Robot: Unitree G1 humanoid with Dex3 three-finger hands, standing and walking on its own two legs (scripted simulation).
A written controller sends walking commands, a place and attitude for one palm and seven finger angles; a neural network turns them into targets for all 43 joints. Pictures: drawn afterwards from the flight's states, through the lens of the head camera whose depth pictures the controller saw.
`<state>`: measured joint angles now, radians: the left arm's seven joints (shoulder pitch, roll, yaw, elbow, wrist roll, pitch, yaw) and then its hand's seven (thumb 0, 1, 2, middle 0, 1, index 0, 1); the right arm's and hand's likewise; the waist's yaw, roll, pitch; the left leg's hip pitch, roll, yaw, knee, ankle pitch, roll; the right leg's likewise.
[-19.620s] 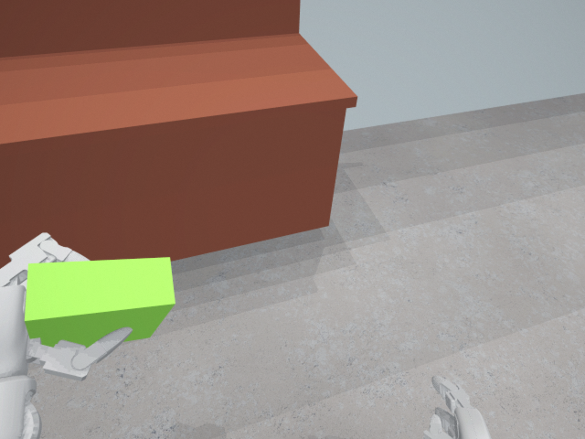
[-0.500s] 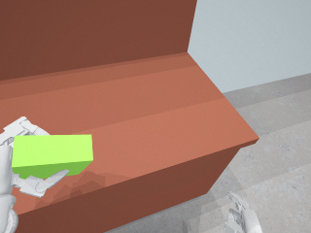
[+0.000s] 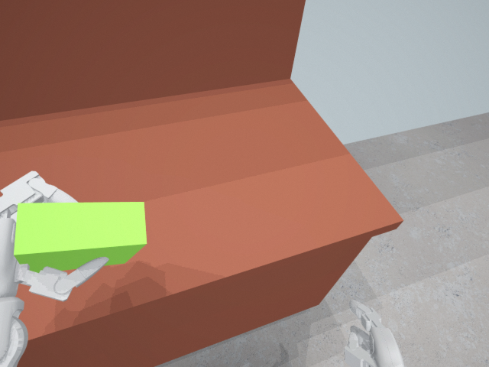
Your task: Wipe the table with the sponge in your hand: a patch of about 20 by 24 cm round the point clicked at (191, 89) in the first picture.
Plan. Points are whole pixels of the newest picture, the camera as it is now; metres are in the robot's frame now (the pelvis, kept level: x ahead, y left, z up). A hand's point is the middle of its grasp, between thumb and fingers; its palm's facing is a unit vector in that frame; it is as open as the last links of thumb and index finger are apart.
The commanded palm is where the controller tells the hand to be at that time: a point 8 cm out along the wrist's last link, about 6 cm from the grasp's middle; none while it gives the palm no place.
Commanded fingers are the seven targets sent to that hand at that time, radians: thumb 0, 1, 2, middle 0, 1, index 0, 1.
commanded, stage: shuffle to correct the standing spot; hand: left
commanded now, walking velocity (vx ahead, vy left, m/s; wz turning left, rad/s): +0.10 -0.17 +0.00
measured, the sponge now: (100, 238) +0.24 +0.21 +0.14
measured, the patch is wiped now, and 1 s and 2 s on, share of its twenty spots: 0.00 0.00 0.00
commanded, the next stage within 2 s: come to a stop and stand still in 0.98 s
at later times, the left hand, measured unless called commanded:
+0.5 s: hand (120, 238) +0.23 +0.18 +0.16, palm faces +0.34 -0.86 -0.38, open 9.4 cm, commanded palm +0.17 +0.22 +0.17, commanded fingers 0.00 0.10 1.30 -1.20 -1.60 -1.20 -1.60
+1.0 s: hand (141, 236) +0.24 +0.15 +0.16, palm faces +0.35 -0.84 -0.42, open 9.4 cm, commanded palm +0.17 +0.19 +0.17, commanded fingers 0.00 0.10 1.30 -1.20 -1.60 -1.20 -1.60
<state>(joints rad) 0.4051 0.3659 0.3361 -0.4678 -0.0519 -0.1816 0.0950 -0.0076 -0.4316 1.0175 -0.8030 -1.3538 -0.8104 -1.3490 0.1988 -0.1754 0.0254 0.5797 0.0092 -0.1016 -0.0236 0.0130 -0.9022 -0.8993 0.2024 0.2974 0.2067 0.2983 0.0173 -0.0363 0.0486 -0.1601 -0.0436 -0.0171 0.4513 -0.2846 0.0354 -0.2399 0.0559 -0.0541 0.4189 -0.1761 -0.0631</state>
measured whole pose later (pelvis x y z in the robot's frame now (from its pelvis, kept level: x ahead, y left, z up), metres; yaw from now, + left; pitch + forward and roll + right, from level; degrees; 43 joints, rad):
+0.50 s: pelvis +0.02 -0.06 -0.01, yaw +0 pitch +1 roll +1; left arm 0.49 0.39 0.36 -0.52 -0.09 -0.15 0.11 -0.01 -0.43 1.02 -0.80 -1.36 -0.81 -1.35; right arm 0.22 -0.22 -0.01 0.58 0.02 -0.08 -0.05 0.01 -0.91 -0.90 0.20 0.30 0.20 0.30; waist -0.01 -0.04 0.02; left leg -0.17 0.04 -0.02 0.50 -0.33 -0.03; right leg -0.25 0.12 -0.09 0.46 -0.23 -0.13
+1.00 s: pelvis +0.02 -0.09 -0.01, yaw +1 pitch -1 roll +1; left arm 0.44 0.39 0.35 -0.48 -0.07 -0.12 0.09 -0.01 -0.43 1.02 -0.80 -1.36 -0.81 -1.35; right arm 0.19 -0.19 0.01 0.57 0.03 -0.05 -0.03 0.01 -0.90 -0.90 0.20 0.30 0.21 0.30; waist 0.00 -0.01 0.04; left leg -0.23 0.04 -0.01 0.63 -0.34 0.00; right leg -0.20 0.15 -0.11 0.42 -0.22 -0.19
